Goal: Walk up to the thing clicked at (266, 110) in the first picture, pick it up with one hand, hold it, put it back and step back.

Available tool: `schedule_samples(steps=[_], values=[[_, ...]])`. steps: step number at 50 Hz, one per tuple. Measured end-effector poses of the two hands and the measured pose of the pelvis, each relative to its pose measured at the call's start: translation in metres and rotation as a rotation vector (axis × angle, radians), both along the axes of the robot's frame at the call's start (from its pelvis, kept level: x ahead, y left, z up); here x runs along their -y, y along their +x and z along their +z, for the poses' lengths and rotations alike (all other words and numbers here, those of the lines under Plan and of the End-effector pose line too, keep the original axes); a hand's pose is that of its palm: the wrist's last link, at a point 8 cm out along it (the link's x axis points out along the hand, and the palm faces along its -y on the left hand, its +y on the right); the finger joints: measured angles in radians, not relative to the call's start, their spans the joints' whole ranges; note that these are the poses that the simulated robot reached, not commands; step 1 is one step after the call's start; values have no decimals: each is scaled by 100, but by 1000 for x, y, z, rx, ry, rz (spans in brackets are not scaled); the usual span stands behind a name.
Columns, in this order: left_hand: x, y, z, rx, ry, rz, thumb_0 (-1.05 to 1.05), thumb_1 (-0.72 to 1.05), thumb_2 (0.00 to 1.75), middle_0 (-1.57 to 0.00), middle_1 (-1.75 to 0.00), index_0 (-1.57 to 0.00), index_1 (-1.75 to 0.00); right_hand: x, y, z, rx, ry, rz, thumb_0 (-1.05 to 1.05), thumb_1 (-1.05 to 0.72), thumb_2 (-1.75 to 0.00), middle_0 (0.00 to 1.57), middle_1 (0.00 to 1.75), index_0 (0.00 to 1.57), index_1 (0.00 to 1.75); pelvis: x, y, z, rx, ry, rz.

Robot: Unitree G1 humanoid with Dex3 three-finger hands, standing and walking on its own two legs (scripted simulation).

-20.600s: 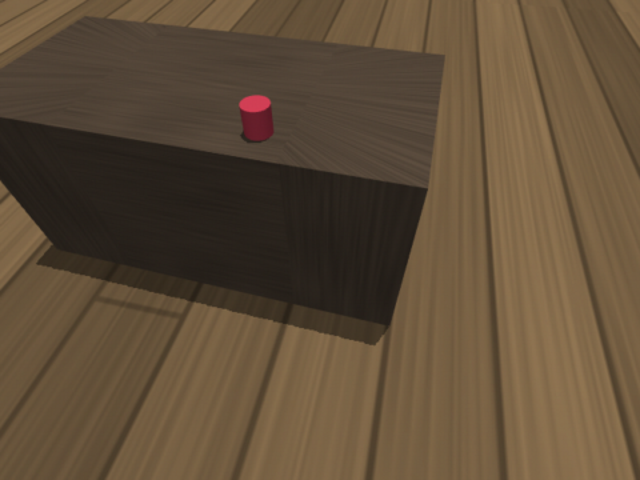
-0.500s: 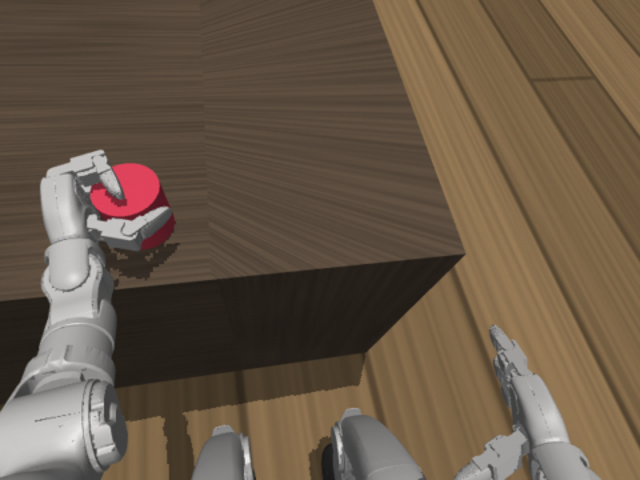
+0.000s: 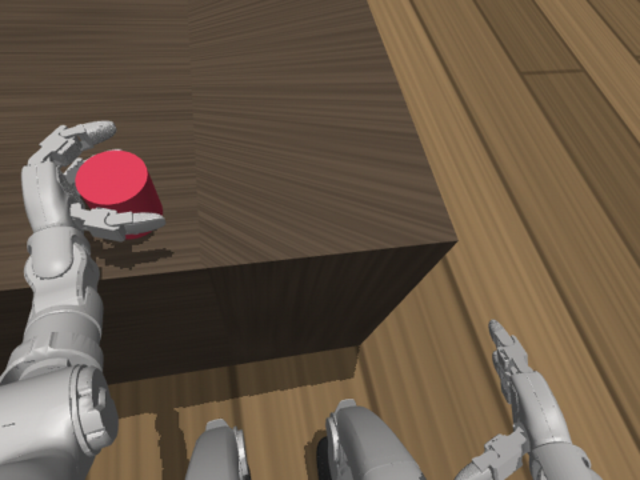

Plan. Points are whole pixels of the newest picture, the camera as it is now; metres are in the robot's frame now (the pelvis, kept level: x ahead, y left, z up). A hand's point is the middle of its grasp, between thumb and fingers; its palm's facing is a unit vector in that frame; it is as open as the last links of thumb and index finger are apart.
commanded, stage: open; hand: left
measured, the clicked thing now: (123, 196) +0.48 +0.18 +0.01
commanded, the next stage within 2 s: withdraw in 0.08 s
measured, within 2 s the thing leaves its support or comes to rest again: neither
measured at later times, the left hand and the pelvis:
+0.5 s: hand (52, 144) +0.49 +0.23 +0.09, palm faces +0.21 -0.98 +0.00, open 17.4 cm; pelvis +0.02 +0.00 +0.01, yaw +0 degrees
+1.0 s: hand out of the picture +0.45 +0.38 +0.12, palm faces +0.47 -0.84 -0.27, open 17.6 cm; pelvis +0.04 +0.01 +0.06, yaw +0 degrees
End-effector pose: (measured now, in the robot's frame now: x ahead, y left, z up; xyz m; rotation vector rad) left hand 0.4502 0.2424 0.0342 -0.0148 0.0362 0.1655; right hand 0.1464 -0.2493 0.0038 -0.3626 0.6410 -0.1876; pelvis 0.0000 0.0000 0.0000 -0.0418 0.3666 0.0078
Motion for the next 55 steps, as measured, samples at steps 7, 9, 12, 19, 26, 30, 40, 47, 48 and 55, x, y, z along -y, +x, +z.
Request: schedule_samples(steps=[7, 9, 12, 19, 26, 30, 40, 47, 48, 55], values=[[-1, 3, -2, 3, -2, -7, -1, -59, 21, -45, -34, -48, -35, 1, 1, -1, -17, -6, -8, -1, 50, -6, 6, 5, 6, 5, -2, 5, 0, -5, -3, -2], [-2, 4, -2, 1, -3, -8, -1, -61, 16, -40, -28, -42, -29, 1, 2, -2, -20, -6, -10, -1, 50, -6, 6, 5, 6, 5, -2, 7, 0, -6, -4, -3], [-2, 4, -3, -5, -1, -9, -1, -61, 11, -32, -20, -32, -21, 0, 5, -2, -18, -3, -10, -1, 51, -6, 6, 5, 6, 5, -3, 9, 1, -5, -5, -3], [-11, 6, 10, 17, 5, 9, -1, -58, 7, -16, -10, -16, -10, 8, 10, 11, 4, -30, -28, -1, 52, -6, 6, 5, 6, 5, -4, 12, 5, 10, -4, -8], [-41, 13, 66, 90, 34, 55, -1, -56, 7, -8, -5, -9, -5, 9, 10, 19, -3, -14, -53, -1, 52, -6, 6, 5, 6, 5, -3, 19, 16, 48, -3, -7], [-61, 15, 98, 77, 50, 59, -1, -57, 5, -6, -4, -7, -4, 7, 10, 15, -21, 21, -72, -1, 52, -6, 6, 5, 6, 5, -4, 23, 25, 68, -3, -6], [-102, -3, 104, -160, 142, 93, -1, -59, 3, -6, -4, -7, -3, -4, 12, 6, -85, 106, -85, -1, 55, -5, 6, 5, 6, 5, -9, 26, 43, 100, 8, -11], [-150, -30, 103, -281, 174, 291, -1, -59, 4, -7, -6, -7, -6, 10, 16, 23, -97, 66, -116, -1, 55, -6, 6, 6, 6, 5, -7, 32, 54, 130, 11, -12], [-158, -34, 104, -288, 180, 319, -1, -59, 4, -7, -6, -7, -6, 12, 17, 25, -97, 59, -116, -1, 54, -6, 6, 6, 6, 5, -7, 33, 55, 134, 11, -10], [-186, -70, 103, -351, 254, 413, -1, -59, 3, -7, -4, -6, -5, 3, 35, 26, -91, 70, -64, -1, 52, -7, 6, 5, 6, 5, -10, 42, 61, 149, 3, 1]])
